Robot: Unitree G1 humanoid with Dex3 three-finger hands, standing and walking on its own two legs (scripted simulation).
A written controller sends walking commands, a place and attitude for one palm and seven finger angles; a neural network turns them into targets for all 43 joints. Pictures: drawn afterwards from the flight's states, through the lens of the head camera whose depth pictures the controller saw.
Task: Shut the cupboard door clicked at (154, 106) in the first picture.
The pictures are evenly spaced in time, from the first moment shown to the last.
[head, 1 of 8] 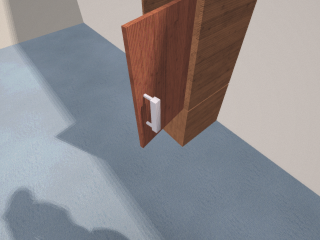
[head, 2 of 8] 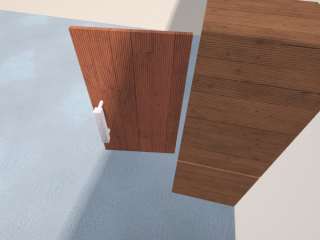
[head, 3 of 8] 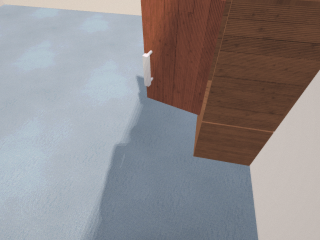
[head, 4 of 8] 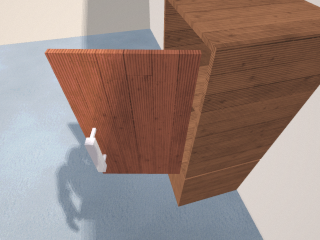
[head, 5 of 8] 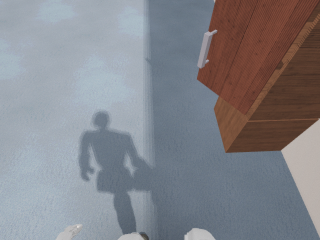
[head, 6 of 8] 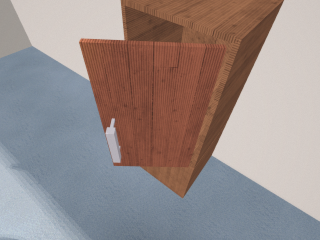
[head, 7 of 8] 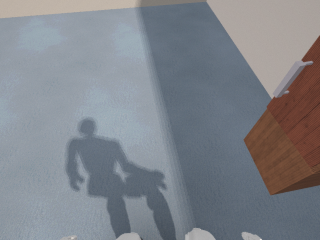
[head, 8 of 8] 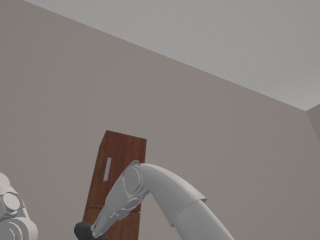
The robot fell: yes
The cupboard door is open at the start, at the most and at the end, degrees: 100 100 0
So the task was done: no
